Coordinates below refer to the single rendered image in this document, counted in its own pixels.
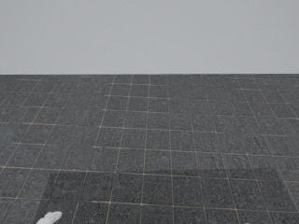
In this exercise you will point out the robot left hand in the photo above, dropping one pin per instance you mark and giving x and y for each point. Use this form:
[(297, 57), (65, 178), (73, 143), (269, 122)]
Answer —
[(50, 218)]

